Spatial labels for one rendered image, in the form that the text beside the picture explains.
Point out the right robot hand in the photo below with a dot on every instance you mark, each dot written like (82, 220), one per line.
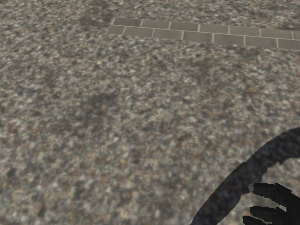
(279, 194)

